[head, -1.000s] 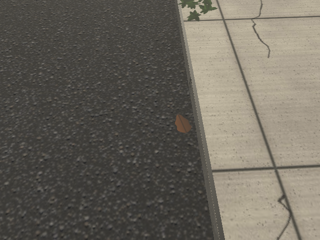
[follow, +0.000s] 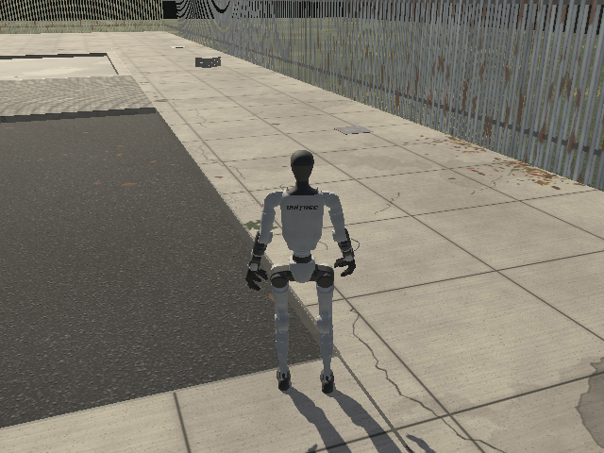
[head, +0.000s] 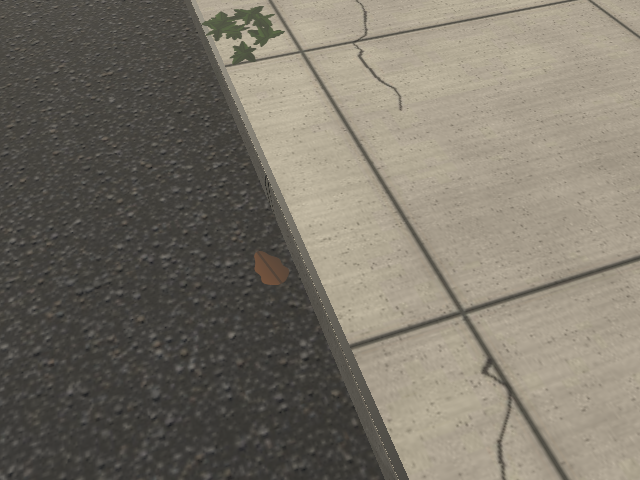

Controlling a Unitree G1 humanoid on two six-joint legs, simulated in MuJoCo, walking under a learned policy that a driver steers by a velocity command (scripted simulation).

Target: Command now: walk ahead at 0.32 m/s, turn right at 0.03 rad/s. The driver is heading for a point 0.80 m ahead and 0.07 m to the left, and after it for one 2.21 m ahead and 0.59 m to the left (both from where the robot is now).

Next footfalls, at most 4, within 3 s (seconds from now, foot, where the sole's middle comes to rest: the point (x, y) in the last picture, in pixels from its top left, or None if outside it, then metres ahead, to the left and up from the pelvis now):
0.26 left None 0.10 0.10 -0.77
0.78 right None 0.51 -0.16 -0.77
1.46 left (266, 379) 0.81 0.18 -0.89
1.82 right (346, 299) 0.97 -0.01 -0.77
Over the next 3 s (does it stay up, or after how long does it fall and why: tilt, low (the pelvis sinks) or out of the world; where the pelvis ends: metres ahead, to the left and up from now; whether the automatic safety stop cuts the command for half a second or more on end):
stays up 0.82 0.06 -0.10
